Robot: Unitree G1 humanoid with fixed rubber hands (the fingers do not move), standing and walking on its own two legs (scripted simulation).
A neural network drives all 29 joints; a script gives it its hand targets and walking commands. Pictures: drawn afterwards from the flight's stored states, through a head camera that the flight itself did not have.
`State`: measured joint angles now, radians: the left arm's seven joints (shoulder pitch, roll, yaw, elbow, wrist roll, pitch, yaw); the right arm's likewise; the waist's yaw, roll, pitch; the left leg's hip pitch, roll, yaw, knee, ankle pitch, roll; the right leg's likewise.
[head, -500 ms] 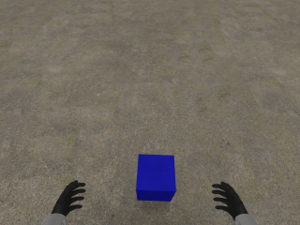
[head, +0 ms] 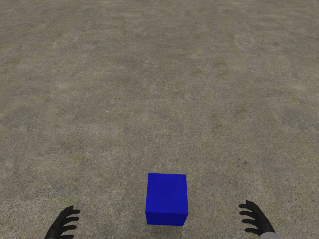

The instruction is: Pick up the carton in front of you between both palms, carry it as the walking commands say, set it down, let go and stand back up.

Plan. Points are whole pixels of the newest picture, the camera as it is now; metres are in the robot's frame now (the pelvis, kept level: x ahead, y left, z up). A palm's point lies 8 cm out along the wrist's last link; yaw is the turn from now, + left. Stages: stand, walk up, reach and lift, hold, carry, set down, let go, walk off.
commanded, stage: stand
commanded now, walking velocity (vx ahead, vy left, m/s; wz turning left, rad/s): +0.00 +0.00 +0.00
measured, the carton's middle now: (166, 200) +0.42 -0.04 -0.64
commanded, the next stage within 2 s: none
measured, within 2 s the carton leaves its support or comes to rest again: neither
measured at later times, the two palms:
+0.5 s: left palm out of the picture +0.13 +0.29 -0.08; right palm (275, 238) +0.14 -0.29 -0.09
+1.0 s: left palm out of the picture +0.09 +0.30 -0.09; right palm out of the picture +0.11 -0.30 -0.09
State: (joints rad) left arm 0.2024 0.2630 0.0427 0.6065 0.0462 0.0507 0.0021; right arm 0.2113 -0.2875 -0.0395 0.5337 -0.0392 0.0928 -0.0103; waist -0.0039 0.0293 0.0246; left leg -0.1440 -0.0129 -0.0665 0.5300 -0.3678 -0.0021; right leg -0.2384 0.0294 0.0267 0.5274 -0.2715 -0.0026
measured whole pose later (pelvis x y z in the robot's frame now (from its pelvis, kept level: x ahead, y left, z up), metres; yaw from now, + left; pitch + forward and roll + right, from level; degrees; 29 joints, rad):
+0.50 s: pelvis +0.01 -0.01 +0.00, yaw +1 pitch -1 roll +0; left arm 0.16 0.33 0.04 0.81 0.03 0.00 0.02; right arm 0.20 -0.35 -0.02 0.76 -0.03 0.01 -0.03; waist 0.00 0.03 0.01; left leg -0.11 -0.01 -0.09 0.47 -0.35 -0.01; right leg -0.21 0.02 0.01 0.49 -0.28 -0.01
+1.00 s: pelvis +0.00 -0.01 +0.01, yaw +1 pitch -2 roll +0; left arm 0.14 0.36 0.03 0.95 0.02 -0.01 0.01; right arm 0.18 -0.38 -0.01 0.89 -0.03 -0.01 -0.02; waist 0.01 0.02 0.02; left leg -0.08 -0.01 -0.09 0.40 -0.29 -0.01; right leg -0.17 0.02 0.01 0.42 -0.21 -0.01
